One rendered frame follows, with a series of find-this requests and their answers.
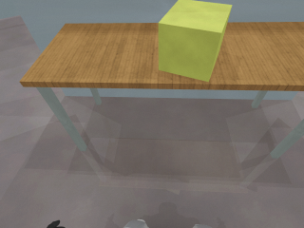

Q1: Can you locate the carton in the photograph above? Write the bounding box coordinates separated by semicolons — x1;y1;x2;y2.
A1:
158;0;233;82

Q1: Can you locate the table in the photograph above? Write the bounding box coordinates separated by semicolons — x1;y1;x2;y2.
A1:
19;22;304;159

